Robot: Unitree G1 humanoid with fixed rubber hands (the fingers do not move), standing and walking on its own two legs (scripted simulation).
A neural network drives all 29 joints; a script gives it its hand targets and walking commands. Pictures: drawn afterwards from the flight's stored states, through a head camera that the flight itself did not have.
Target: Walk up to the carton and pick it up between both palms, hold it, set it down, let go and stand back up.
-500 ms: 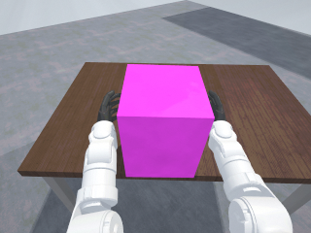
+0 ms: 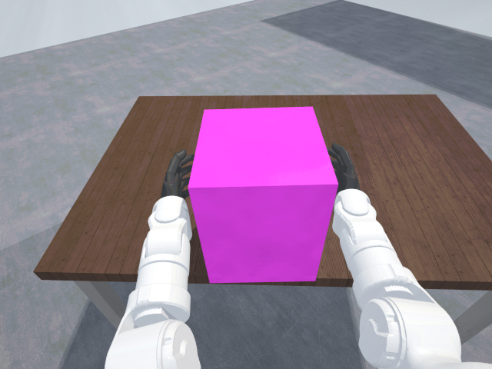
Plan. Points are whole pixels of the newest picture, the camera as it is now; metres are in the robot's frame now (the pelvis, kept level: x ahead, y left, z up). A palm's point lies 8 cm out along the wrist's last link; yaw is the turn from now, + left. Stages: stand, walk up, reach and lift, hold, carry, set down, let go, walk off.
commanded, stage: set down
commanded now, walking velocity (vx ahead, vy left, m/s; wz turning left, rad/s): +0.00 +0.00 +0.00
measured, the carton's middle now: (260, 196) +0.43 -0.02 +0.07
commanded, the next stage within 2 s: none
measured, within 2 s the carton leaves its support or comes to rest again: rests again in 0.44 s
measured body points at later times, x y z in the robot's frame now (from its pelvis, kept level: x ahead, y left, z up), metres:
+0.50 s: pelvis +0.00 +0.00 +0.00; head +0.01 +0.00 +0.45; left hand +0.41 +0.13 +0.09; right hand +0.41 -0.16 +0.09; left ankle +0.00 +0.12 -0.75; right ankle -0.02 -0.10 -0.75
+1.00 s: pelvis +0.00 +0.00 +0.00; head +0.02 -0.01 +0.45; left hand +0.41 +0.13 +0.09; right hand +0.40 -0.16 +0.08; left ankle +0.00 +0.12 -0.75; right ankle -0.02 -0.10 -0.75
